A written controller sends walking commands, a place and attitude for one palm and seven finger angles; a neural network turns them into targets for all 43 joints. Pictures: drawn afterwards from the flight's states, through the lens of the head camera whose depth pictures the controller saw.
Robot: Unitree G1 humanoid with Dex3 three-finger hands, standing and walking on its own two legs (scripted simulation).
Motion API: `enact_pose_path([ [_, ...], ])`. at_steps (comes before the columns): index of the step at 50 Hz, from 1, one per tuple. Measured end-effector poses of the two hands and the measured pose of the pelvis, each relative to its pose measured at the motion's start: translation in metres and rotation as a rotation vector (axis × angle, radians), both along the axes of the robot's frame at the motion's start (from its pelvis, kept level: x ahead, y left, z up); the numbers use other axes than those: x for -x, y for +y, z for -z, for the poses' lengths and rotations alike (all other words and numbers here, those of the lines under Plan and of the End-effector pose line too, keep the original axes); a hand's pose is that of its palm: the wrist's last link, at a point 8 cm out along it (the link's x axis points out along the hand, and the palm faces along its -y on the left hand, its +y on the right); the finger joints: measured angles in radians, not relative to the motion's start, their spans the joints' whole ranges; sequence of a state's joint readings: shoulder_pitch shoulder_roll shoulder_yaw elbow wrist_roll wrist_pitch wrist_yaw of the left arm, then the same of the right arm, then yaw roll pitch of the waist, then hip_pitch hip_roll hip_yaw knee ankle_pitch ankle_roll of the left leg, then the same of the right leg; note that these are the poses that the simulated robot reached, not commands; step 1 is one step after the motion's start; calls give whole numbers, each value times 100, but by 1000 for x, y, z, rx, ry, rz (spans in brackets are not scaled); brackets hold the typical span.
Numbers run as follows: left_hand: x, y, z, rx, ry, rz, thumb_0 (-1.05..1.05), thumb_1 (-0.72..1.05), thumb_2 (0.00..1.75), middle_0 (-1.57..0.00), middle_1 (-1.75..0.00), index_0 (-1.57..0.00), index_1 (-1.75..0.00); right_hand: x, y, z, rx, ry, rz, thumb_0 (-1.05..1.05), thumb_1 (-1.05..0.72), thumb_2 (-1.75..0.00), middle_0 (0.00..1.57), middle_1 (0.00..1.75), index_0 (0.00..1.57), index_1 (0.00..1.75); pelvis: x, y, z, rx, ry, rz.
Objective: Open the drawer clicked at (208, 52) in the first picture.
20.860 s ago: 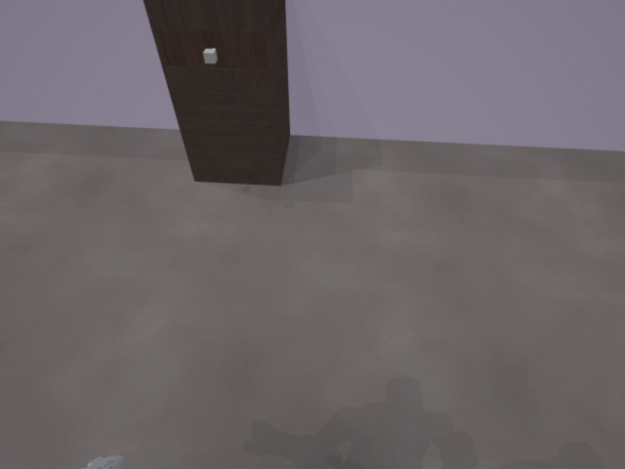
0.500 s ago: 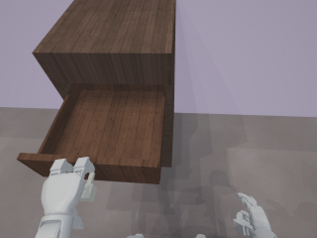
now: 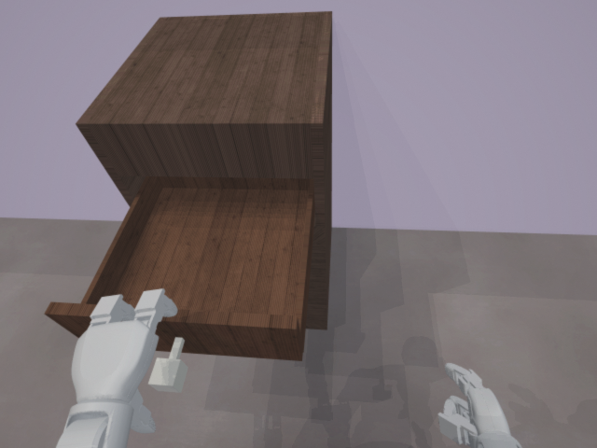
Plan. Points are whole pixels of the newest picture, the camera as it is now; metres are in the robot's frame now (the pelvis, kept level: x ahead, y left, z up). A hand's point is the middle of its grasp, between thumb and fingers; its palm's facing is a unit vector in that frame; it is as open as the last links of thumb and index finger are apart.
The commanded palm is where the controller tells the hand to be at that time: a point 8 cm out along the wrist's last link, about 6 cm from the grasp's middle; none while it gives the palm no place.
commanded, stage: lift the hand off the handle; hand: left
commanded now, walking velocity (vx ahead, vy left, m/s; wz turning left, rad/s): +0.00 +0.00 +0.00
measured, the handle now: (172, 362) +0.24 +0.24 -0.09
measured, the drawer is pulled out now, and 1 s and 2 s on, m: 0.30 0.30 0.30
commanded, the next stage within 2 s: draw the hand back to the body in 0.84 s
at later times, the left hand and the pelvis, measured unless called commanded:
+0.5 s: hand (128, 351) +0.21 +0.24 +0.05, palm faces +0.05 -0.09 -1.00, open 13.8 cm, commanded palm +0.19 +0.23 +0.11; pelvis +0.00 +0.00 +0.01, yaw +0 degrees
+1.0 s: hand (118, 354) +0.20 +0.23 +0.07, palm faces +0.03 -0.11 -0.99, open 13.8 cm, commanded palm +0.18 +0.24 +0.13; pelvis +0.01 +0.00 +0.02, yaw +0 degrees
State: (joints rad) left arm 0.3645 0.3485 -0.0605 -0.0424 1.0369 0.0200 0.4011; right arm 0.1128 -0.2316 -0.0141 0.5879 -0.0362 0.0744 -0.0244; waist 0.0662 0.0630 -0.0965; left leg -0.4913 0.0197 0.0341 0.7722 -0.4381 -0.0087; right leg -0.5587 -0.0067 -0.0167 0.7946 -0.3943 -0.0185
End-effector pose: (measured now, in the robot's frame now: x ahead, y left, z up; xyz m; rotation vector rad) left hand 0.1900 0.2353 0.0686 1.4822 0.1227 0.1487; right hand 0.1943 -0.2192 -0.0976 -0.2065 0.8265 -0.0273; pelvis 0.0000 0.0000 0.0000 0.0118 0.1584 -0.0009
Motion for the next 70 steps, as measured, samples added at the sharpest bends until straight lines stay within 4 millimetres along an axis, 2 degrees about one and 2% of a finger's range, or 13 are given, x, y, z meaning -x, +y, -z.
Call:
enact_pose_path([
  [9,1,5,-12,-1,-5,-12,-1,-49,30,-32,-121,-32,-120,-4,-1,-4,8,-2,-10,1,-91,-90,20,30,20,30,0,-2,-4,-1,-17,-7],
  [28,0,3,-41,6,-28,8,-1,-49,30,-32,-121,-32,-120,-8,7,-13,-22,-23,-25,1,-91,-90,20,30,20,30,-1,1,-12,0,-49,-5],
  [38,-1,-7,-57,17,-41,48,-1,-49,30,-32,-121,-32,-120,-13,13,-19,-47,-39,-41,1,-91,-90,20,30,20,30,-4,1,-17,1,-65,0],
  [45,5,2,-59,16,-20,9,-1,-49,30,-31,-121,-32,-120,-18,14,-23,-49,-47,-54,1,-91,-90,20,30,20,30,-5,0,-19,2,-69,-4],
  [52,11,1,-57,24,-6,37,-1,-49,30,-32,-121,-32,-120,-20,12,-26,-27,-50,-64,1,-91,-90,20,30,20,30,-5,1,-19,5,-70,-7],
  [62,10,15,-76,1,-37,16,-1,-49,30,-32,-121,-32,-120,-19,16,-26,-37,-45,-51,1,-91,-90,20,30,19,30,-6,5,-21,9,-78,-9],
  [70,14,14,-85,3,-19,48,-1,-49,30,-32,-121,-32,-120,-20,22,-29,-45,-50,-64,1,-91,-90,20,30,20,30,-9,8,-23,12,-81,-6],
])
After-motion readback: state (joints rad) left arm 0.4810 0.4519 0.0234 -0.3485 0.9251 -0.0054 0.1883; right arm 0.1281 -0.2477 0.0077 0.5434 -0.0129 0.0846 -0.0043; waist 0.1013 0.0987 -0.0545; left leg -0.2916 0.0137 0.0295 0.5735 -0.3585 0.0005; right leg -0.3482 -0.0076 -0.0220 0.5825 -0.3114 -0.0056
